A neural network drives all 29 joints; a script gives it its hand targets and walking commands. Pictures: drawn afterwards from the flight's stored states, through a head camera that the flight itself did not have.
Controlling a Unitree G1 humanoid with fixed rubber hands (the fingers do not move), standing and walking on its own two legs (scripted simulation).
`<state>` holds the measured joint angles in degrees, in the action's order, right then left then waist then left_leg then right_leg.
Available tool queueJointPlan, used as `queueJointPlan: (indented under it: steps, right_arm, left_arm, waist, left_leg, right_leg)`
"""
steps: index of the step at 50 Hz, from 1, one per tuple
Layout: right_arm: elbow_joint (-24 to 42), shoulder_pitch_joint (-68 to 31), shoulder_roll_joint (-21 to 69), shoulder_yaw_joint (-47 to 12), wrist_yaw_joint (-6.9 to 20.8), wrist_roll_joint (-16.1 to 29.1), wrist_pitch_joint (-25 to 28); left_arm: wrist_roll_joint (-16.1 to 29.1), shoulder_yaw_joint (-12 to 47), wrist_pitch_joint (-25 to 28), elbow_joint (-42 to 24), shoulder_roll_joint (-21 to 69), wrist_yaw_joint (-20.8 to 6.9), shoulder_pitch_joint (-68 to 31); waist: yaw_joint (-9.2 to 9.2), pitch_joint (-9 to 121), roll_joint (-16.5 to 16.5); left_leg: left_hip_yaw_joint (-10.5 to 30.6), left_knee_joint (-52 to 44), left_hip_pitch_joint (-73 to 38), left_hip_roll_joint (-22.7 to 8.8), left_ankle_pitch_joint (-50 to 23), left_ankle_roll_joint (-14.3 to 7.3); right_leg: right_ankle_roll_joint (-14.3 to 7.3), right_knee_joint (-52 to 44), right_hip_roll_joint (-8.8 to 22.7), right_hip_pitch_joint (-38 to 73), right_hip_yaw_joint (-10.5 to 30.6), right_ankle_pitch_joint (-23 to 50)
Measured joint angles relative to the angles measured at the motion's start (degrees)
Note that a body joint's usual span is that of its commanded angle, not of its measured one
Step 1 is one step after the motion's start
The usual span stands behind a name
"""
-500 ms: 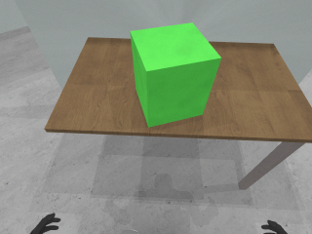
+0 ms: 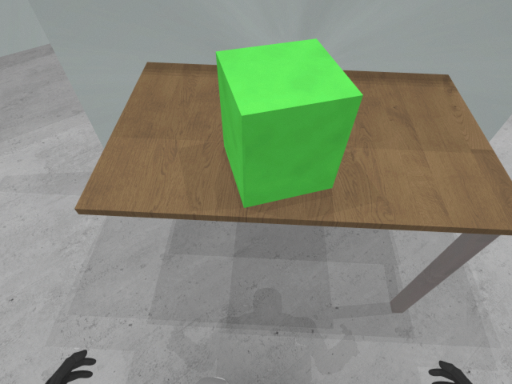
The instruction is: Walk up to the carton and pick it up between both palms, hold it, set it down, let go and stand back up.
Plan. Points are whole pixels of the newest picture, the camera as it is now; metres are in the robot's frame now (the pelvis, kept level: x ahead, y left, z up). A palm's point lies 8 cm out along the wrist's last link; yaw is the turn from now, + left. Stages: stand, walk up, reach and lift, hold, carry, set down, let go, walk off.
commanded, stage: walk up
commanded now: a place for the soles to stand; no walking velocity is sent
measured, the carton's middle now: (279, 125) +0.59 -0.03 +0.04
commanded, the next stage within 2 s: none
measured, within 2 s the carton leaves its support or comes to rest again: neither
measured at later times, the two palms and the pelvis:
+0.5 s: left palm out of the picture +0.12 +0.32 -0.09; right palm out of the picture +0.08 -0.32 -0.07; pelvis +0.02 +0.00 +0.00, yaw +1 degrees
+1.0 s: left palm out of the picture +0.12 +0.20 -0.03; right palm out of the picture +0.06 -0.43 -0.12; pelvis +0.03 -0.12 +0.01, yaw +3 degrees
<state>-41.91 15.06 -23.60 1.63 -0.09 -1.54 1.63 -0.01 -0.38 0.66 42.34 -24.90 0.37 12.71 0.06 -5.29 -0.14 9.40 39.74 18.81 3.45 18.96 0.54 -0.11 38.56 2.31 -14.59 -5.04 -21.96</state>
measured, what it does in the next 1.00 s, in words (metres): steps to the right: right foot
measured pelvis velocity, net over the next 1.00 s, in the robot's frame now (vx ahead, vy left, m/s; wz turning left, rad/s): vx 0.03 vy -0.12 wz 0.05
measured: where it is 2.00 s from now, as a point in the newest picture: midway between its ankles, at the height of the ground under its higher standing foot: outside the picture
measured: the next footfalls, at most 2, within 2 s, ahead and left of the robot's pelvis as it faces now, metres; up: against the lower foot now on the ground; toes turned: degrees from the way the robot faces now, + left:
right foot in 0.72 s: +0.19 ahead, -0.14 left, +0.01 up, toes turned -3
left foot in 1.36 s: +0.00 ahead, -0.03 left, +0.00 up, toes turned +6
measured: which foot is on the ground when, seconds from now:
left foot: down 0.00-0.74, up 0.76-1.00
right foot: down 0.00-0.40, up 0.42-0.70, down 0.72-1.00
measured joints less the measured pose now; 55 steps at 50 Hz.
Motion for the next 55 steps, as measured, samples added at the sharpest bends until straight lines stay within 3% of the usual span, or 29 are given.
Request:
queueJointPlan:
  steps: [16,19,22,25,30,33,36,37,40,43,46,50,55]
  right_arm:
    - [0.00,-0.01,0.00,0.00,0.00,0.00,0.01]
    - [0.02,0.75,-0.01,-0.01,0.39,0.00,0.63]
    - [0.02,2.66,-0.02,0.00,0.57,0.00,2.44]
    - [-0.02,6.05,-0.01,0.00,0.57,0.00,3.32]
    - [0.00,9.66,0.00,0.01,0.29,0.00,3.33]
    - [0.01,9.75,0.00,0.00,0.01,0.00,3.28]
    - [0.00,8.81,0.02,0.00,-0.47,0.00,2.90]
    - [-0.06,7.82,0.03,0.01,-0.65,0.00,2.41]
    - [-0.05,6.58,0.01,-0.01,-0.88,0.00,0.88]
    - [-0.25,6.62,-0.01,-0.01,-0.87,0.00,-0.53]
    - [-1.16,7.35,-0.02,-0.01,-0.72,0.00,-1.75]
    - [-2.92,9.35,-0.09,-0.01,-0.71,0.00,-2.23]
    - [-5.16,10.40,-0.10,0.00,-0.71,0.00,-3.13]
  left_arm:
    - [0.00,-0.01,0.39,0.00,0.81,0.00,0.00]
    - [0.00,0.00,0.39,0.01,0.02,-1.14,0.04]
    - [-0.01,-0.03,0.06,0.04,-1.05,-1.69,-0.01]
    - [0.00,-0.03,0.02,0.01,-2.22,-1.80,-0.18]
    - [0.00,0.00,0.01,0.00,-3.12,-1.80,-0.17]
    - [0.00,0.01,0.01,-0.02,-2.53,-1.80,-0.15]
    - [0.00,0.01,0.43,-0.06,-1.79,-1.81,0.22]
    - [0.00,0.01,0.68,0.15,-1.45,-1.79,0.33]
    - [0.00,0.01,0.58,0.65,1.12,-1.79,0.59]
    - [0.00,0.00,0.53,0.63,2.31,-1.77,0.65]
    - [0.00,-0.01,0.53,0.63,2.22,-1.56,0.66]
    - [0.00,-0.01,0.58,0.63,1.75,-1.16,0.65]
    - [0.00,0.00,0.58,0.64,1.76,-0.79,0.64]
  waist:
    - [0.00,0.06,-0.51]
    - [-0.02,0.38,0.53]
    - [-0.10,1.07,1.63]
    - [-0.07,1.11,2.57]
    - [-0.03,1.12,3.93]
    - [-0.01,1.16,4.47]
    - [0.09,1.21,4.13]
    - [0.06,0.71,3.47]
    - [0.06,0.52,1.40]
    - [0.03,0.55,0.22]
    - [0.01,0.59,-0.10]
    - [0.00,0.56,0.00]
    - [-0.01,0.58,-0.01]
  left_leg:
    - [-0.05,0.33,-0.04,0.00,0.00,0.14]
    - [-1.09,0.24,-0.56,0.00,0.81,-1.48]
    - [-1.07,-0.12,-0.95,-0.06,0.94,-0.59]
    - [0.11,-2.09,-1.85,-0.49,0.37,-0.46]
    - [1.61,-3.62,-4.38,-1.28,0.62,1.03]
    - [1.63,-3.59,-6.35,-1.29,1.68,2.25]
    - [1.61,-0.56,-5.99,-1.18,3.91,3.69]
    - [1.78,2.73,-4.94,-1.18,5.00,2.53]
    - [1.31,12.60,-0.72,-0.17,6.34,-0.12]
    - [1.10,18.03,2.57,0.09,6.20,-0.95]
    - [1.11,18.89,3.82,0.09,5.17,-0.56]
    - [1.11,18.90,3.83,0.08,3.55,1.08]
    - [1.09,18.90,3.07,0.08,2.51,1.66]
  right_leg:
    - [-0.22,0.14,0.00,0.17,0.00,-0.21]
    - [-1.30,0.49,0.56,0.64,0.00,-1.22]
    - [-1.98,7.16,0.57,-1.51,-0.12,-6.89]
    - [-2.01,16.03,0.07,-6.80,-0.06,-8.15]
    - [-2.00,16.74,0.09,-12.85,0.16,-8.07]
    - [-2.00,14.33,0.10,-13.96,0.20,-4.11]
    - [-2.01,5.06,0.13,-10.85,0.32,7.67]
    - [-2.82,4.95,-0.26,-10.53,0.02,8.55]
    - [-4.48,5.32,-0.66,-9.49,-0.65,6.83]
    - [-3.34,2.42,-0.65,-7.75,-0.67,6.46]
    - [-0.61,-1.58,-0.65,-6.10,-0.70,6.77]
    - [-0.24,-5.35,-0.66,-4.90,-0.71,7.33]
    - [-0.24,-6.63,-0.68,-4.89,-0.73,9.56]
